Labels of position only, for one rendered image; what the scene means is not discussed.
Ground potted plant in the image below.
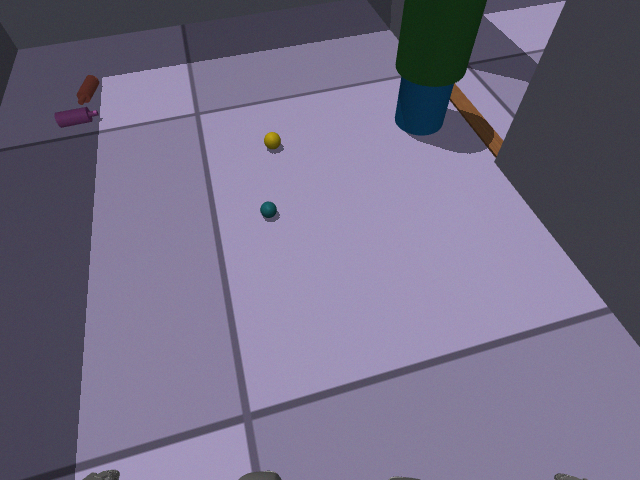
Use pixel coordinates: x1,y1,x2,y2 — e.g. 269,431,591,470
395,0,487,136

